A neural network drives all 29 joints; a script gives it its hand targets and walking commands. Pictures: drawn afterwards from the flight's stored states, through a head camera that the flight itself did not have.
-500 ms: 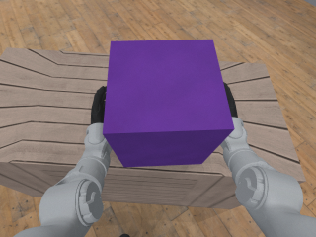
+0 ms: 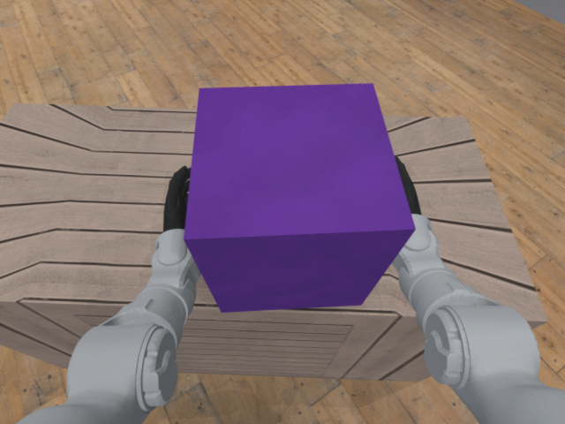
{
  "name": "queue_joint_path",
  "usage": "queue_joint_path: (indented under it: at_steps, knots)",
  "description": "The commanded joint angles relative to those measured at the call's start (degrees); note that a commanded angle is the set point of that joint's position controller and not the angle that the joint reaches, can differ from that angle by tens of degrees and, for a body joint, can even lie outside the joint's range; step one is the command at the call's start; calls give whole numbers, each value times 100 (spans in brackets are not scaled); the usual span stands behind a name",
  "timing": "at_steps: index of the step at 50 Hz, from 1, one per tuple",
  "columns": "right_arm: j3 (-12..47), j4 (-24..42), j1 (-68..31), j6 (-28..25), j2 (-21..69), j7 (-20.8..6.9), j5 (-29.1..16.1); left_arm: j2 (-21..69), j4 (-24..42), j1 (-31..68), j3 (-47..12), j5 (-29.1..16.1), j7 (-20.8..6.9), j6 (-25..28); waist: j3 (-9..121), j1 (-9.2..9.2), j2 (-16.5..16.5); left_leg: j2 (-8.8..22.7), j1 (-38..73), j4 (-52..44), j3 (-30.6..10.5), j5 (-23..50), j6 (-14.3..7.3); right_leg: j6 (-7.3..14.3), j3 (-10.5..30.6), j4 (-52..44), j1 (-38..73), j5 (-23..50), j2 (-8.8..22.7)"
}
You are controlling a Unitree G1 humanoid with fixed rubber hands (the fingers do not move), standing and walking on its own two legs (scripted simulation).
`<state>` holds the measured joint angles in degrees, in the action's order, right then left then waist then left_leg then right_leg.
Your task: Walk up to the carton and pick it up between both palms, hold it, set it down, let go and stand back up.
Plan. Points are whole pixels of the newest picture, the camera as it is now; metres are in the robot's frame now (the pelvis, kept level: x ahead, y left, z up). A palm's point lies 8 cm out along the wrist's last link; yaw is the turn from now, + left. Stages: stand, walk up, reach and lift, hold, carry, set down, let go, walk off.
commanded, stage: reach and lift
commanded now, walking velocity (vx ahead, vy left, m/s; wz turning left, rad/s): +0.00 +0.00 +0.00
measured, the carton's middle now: (289, 209) +0.44 +0.01 +0.02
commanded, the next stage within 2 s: none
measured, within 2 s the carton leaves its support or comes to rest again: neither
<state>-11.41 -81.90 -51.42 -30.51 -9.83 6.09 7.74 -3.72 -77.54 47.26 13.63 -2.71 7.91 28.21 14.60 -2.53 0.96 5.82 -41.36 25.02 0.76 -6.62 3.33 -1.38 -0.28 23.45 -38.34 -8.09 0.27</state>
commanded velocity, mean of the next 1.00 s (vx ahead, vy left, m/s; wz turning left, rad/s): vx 0.00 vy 0.00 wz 0.00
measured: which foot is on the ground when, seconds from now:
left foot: down 0.00-1.00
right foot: down 0.00-1.00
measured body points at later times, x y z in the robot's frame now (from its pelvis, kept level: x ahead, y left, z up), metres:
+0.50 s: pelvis -0.01 +0.01 +0.01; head -0.02 +0.01 +0.46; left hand +0.41 +0.19 +0.13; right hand +0.43 -0.14 +0.16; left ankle +0.03 +0.16 -0.73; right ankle +0.01 -0.14 -0.73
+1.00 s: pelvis +0.01 +0.01 +0.02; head -0.01 +0.03 +0.47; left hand +0.39 +0.19 +0.15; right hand +0.41 -0.14 +0.17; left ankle +0.03 +0.16 -0.73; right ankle +0.01 -0.14 -0.73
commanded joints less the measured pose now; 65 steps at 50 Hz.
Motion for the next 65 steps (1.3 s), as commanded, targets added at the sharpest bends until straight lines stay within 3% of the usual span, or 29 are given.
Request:
queue_joint_path:
  at_steps: [1, 8, 14, 21, 26, 30, 33, 38, 44, 52, 65]
  knots:
    - [1595, 1276, -3574, -247, 3935, -956, 538, 3757, 1065, 3849, -1782, 512, -917, 215, 4149, 18, -214, -577, 2202, 415, 358, 1752, -78, -33, -485, 462, 2176, 3155, -363]
    - [2086, 2150, -3751, 597, 4539, -947, -55, 4189, 2001, 4776, -2512, -73, -851, -88, 4325, 242, -28, -665, 2499, 553, 116, 1414, -67, -79, -430, 430, 1989, 2359, -420]
    - [2363, 2927, -3929, 1574, 4759, -867, -763, 4418, 2890, 5275, -2824, -351, -812, -777, 4016, 357, 47, -675, 3046, 408, -72, 1083, -35, -88, -334, 75, 1861, 1343, -447]
    - [2089, 3117, -4128, 2499, 4589, -853, -1273, 4155, 3115, 5223, -2264, -73, -823, -1849, 2814, 301, -49, -671, 3330, -209, -29, 379, -119, -75, -252, -512, 2058, 196, -343]
    - [1438, 2841, -3916, 2859, 4294, -876, -1178, 3749, 3061, 4761, -1565, 389, -1003, -2612, 1743, 277, -115, -720, 3631, -649, 133, 48, -164, -41, -256, -844, 2382, -211, -282]
    - [1018, 2921, -3752, 2939, 3945, -910, -953, 3596, 3325, 4202, -1209, 745, -1132, -3173, 1365, 294, -108, -743, 4043, -820, 254, 285, -118, -19, -340, -1015, 2780, -29, -325]
    - [1090, 3356, -3689, 2909, 3828, -892, -927, 3689, 3774, 3833, -1290, 863, -1159, -3466, 1471, 358, -86, -759, 4409, -765, 289, 884, -47, -26, -394, -1072, 3133, 523, -390]
    - [2019, 4540, -3508, 3023, 3908, -765, -1493, 4000, 5093, 3475, -2097, 671, -1066, -3844, 1831, 500, 123, -752, 4918, -437, 149, 2059, 113, -62, -405, -1033, 3459, 1422, -489]
    - [3068, 6095, -3260, 3457, 4022, -481, -2222, 4125, 6596, 3080, -3079, 313, -1009, -4344, 2166, 649, 262, -784, 5078, -140, -96, 2596, 216, -100, -338, -882, 3610, 1956, -503]
    - [3650, 7002, -2837, 4146, 4004, -191, -2710, 3772, 7423, 2547, -3324, 192, -1191, -5041, 1801, 660, 19, -887, 4826, -257, -176, 2118, 118, -196, -191, -787, 3728, 2049, -443]
    - [3241, 6758, -3018, 4545, 3980, -207, -2508, 3684, 7216, 2693, -2943, 475, -1546, -5671, 1090, 723, -27, -890, 4617, -658, -57, 1009, -20, -154, -269, -939, 3443, 795, -386]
